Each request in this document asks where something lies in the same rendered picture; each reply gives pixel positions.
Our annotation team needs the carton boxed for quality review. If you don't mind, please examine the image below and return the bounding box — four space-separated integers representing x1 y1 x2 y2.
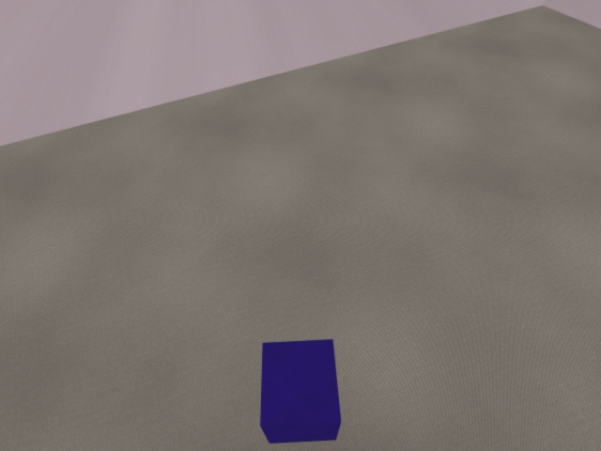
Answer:
260 339 341 443

